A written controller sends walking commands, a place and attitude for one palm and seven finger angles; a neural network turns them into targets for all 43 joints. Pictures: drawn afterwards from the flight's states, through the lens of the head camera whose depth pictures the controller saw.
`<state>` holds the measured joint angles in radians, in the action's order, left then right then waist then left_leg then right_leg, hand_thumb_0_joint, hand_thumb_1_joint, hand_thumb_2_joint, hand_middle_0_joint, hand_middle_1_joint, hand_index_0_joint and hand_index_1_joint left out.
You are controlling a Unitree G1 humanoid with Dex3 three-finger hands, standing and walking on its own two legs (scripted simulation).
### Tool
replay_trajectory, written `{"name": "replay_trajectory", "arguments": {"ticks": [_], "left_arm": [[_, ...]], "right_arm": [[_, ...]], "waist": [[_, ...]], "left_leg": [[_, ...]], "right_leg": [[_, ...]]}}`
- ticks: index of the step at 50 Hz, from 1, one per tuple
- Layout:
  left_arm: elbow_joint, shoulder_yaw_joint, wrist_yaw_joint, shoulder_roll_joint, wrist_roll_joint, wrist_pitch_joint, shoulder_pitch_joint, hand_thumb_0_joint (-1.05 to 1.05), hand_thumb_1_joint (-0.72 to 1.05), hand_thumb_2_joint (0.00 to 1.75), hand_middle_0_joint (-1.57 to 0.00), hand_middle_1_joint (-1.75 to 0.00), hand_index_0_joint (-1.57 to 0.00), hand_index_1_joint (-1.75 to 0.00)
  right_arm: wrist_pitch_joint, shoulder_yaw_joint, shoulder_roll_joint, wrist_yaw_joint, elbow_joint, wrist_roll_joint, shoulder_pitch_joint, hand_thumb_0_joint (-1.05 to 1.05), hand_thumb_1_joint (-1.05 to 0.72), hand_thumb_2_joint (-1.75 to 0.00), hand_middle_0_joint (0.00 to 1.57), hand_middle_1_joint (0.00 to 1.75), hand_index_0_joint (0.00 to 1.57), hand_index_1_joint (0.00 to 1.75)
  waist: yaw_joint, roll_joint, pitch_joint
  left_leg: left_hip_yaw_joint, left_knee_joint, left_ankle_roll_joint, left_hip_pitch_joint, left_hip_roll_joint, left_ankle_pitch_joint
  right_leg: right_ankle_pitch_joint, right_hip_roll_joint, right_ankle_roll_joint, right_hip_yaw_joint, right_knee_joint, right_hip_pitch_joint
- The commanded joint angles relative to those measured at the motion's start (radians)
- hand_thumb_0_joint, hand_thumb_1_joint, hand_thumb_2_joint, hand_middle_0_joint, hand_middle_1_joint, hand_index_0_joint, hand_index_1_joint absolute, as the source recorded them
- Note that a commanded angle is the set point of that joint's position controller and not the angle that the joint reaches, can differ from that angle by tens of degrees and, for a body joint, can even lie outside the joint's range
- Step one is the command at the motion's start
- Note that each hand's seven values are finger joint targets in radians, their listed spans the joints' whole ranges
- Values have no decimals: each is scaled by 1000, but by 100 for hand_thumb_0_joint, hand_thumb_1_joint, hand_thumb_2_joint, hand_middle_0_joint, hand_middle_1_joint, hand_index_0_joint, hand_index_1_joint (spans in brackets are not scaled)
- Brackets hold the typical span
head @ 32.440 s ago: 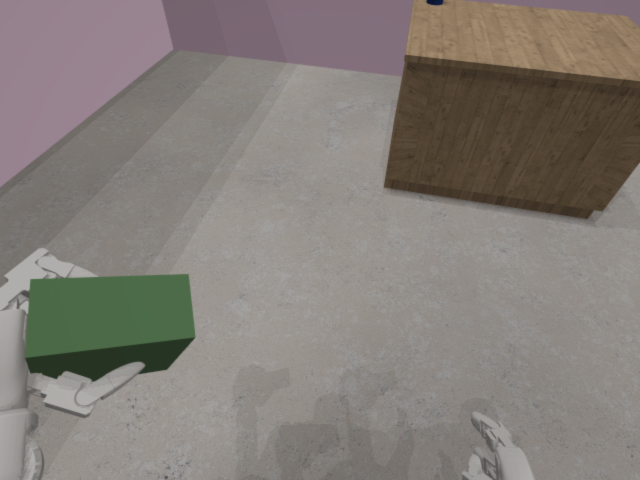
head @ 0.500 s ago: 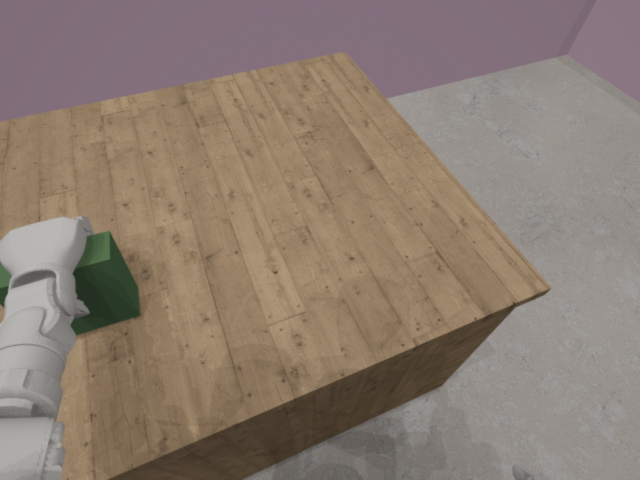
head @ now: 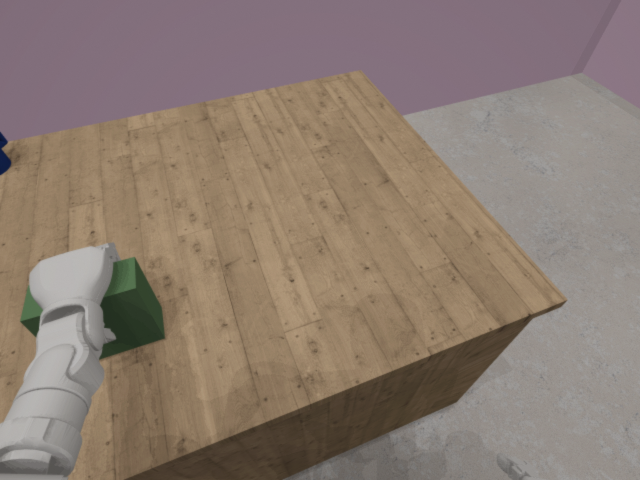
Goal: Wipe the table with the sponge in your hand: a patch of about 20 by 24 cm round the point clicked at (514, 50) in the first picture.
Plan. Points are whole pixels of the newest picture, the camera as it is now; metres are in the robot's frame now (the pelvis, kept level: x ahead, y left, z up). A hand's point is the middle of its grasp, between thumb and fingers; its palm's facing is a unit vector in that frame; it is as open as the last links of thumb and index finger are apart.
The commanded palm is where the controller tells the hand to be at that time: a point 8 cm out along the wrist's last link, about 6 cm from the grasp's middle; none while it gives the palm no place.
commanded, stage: wipe back along the first lane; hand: left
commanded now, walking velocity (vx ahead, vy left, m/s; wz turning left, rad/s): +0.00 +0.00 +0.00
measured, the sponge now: (107, 321) +0.32 +0.34 -0.03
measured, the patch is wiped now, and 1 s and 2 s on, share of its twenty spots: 1.00 1.00 1.00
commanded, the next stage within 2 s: lift the sponge slowly off the table in 1.18 s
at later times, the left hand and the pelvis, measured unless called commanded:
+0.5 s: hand (98, 329) +0.28 +0.32 +0.01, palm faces -0.06 -0.03 -1.00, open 10.2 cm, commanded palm +0.24 +0.30 +0.04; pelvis +0.00 -0.01 +0.00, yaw +1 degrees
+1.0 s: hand (99, 366) +0.24 +0.29 +0.01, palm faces -0.05 -0.06 -1.00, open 10.2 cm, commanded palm +0.20 +0.27 +0.04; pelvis +0.01 -0.01 +0.00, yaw +0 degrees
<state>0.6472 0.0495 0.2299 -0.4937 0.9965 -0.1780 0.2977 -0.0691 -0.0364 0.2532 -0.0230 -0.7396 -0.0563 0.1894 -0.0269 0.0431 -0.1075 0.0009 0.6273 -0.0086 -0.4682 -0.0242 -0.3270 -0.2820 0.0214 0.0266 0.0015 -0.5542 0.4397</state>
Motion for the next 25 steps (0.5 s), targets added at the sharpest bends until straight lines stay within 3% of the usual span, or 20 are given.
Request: {"name": "replay_trajectory", "arguments": {"ticks": [1,3,5,8,11,13,15,17,18,21,22,23,25], "left_arm": [[-113,-28,-17,-140,26,-22,93,0,10,130,-120,-160,-120,-160],[-116,4,-19,-167,22,-26,109,0,10,130,-120,-160,-120,-160],[-134,-51,-20,-114,33,-35,99,0,10,130,-120,-160,-120,-160],[-138,7,-18,-155,21,-42,50,0,10,130,-120,-160,-120,-160],[-138,-50,-23,-90,23,-56,7,0,10,130,-120,-160,-120,-160],[-182,-29,-22,-104,13,-58,3,0,10,130,-120,-160,-120,-160],[-197,-58,-23,-74,10,-67,-33,0,10,130,-120,-160,-120,-160],[-208,-67,-26,-60,6,-76,-65,0,10,130,-120,-160,-120,-160],[-239,-37,-25,-81,-3,-75,-73,0,10,130,-120,-160,-120,-160],[-252,-55,-28,-65,-3,-89,-121,0,10,130,-120,-160,-120,-160],[-269,-72,-31,-47,-5,-93,-125,0,10,130,-120,-160,-120,-160],[-297,-45,-30,-67,-14,-93,-130,0,10,130,-120,-160,-120,-160],[-296,-68,-32,-45,-11,-99,-154,0,10,130,-120,-160,-120,-160]], "right_arm": [[41,-39,153,-10,147,-4,-87,0,-90,-90,20,30,20,30],[41,-34,156,-15,150,-5,-99,0,-90,-90,20,30,20,30],[43,-34,147,-15,159,-3,-102,0,-90,-90,20,30,20,30],[42,-31,152,-19,166,-3,-115,0,-90,-90,20,30,20,30],[43,-28,147,-18,173,-2,-121,0,-90,-90,20,30,20,30],[46,-30,147,-20,180,-3,-135,0,-90,-90,20,30,20,30],[47,-26,142,-18,188,-3,-138,0,-90,-90,20,30,20,30],[48,-25,142,-18,190,-3,-147,0,-90,-90,20,30,20,30],[51,-27,143,-20,192,-3,-155,0,-90,-90,20,30,20,30],[55,-22,142,-20,194,-2,-160,0,-90,-90,20,30,20,30],[56,-21,140,-21,197,-1,-167,0,-90,-90,20,30,20,30],[59,-22,140,-22,199,-3,-176,0,-90,-90,20,30,20,30],[63,-20,137,-23,198,-1,-171,0,-90,-90,20,30,20,30]], "waist": [[-11,-20,-181],[-15,-38,-166],[-11,-14,-166],[-32,-33,-182],[-24,-47,-157],[-32,-28,-176],[-30,-24,-174],[-33,-43,-162],[-41,-33,-179],[-39,-68,-152],[-38,-62,-148],[-45,-42,-152],[-41,-69,-147]], "left_leg": [[20,-80,-26,146,20,312],[26,-89,-25,133,19,292],[19,-84,-25,146,23,281],[21,-87,-22,136,23,293],[16,-78,-20,134,26,288],[19,-78,-20,145,25,306],[17,-75,-19,148,27,304],[17,-74,-19,148,29,301],[19,-76,-20,153,28,311],[19,-76,-20,144,32,303],[17,-77,-20,146,30,302],[21,-84,-20,150,32,299],[16,-80,-23,151,33,296]], "right_leg": [[239,-54,-90,49,37,-88],[224,-53,-93,41,41,-90],[207,-51,-91,49,37,-76],[238,-51,-96,38,35,-112],[238,-52,-90,48,33,-91],[254,-52,-94,39,29,-106],[260,-51,-92,45,26,-107],[260,-52,-91,43,30,-107],[274,-53,-95,35,28,-125],[280,-52,-90,42,28,-126],[282,-51,-89,41,28,-125],[273,-52,-92,33,32,-133],[281,-50,-88,39,32,-135]]}}
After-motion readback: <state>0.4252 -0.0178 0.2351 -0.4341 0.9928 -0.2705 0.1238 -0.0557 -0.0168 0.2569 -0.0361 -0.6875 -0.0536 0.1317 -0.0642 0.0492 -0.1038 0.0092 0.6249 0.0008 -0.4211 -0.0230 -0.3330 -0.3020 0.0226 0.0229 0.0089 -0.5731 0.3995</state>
